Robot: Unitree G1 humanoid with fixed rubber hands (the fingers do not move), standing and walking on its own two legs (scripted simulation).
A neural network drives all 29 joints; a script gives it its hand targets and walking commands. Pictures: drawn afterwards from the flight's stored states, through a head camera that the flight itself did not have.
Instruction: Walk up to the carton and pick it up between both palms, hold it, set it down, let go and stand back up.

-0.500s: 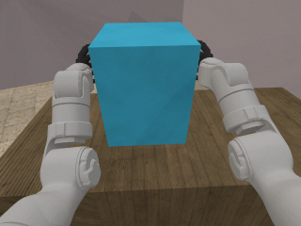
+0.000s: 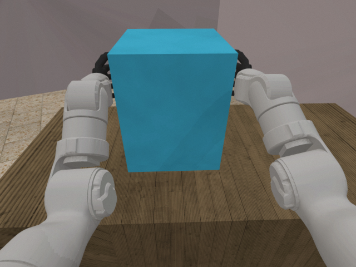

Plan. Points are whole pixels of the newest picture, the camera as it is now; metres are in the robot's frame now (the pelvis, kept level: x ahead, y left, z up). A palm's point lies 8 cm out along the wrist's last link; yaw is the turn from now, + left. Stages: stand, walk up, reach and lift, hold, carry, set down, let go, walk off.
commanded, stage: hold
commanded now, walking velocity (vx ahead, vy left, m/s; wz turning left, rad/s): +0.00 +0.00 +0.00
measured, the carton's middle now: (172, 97) +0.40 +0.00 +0.26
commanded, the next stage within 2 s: none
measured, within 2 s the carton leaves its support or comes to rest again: neither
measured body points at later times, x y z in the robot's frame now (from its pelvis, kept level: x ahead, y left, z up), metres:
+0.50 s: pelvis +0.01 +0.01 +0.00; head -0.09 +0.02 +0.44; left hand +0.39 +0.15 +0.31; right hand +0.38 -0.15 +0.32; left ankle +0.02 +0.14 -0.75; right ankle +0.00 -0.11 -0.75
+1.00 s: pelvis +0.00 +0.00 +0.00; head -0.09 +0.01 +0.44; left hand +0.39 +0.15 +0.31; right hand +0.38 -0.15 +0.31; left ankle +0.02 +0.14 -0.75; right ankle +0.00 -0.11 -0.75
